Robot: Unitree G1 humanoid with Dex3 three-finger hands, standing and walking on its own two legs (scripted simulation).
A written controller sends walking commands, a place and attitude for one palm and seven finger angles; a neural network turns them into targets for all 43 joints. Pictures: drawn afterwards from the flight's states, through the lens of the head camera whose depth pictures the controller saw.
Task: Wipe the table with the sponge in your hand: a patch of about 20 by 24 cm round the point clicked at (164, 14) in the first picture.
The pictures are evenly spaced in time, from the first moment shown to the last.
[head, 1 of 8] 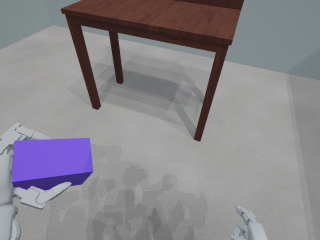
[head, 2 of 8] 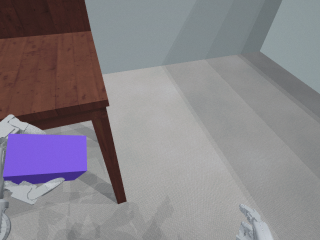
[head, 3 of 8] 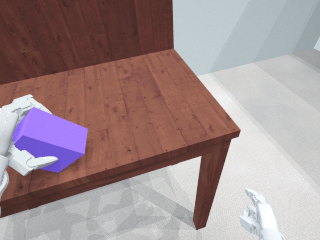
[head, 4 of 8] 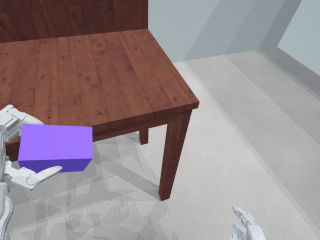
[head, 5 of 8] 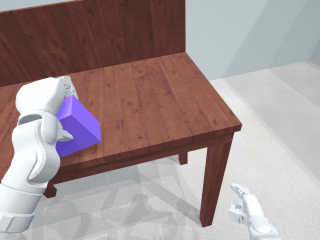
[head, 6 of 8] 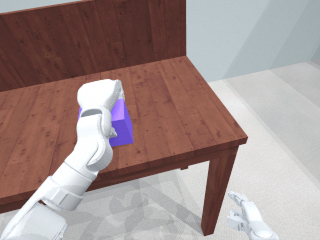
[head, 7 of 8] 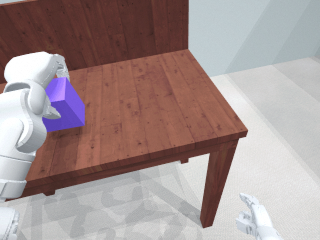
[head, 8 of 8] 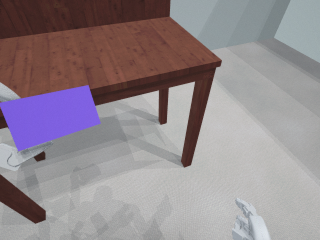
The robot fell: no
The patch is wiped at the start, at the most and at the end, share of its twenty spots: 0.00 1.00 1.00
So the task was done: yes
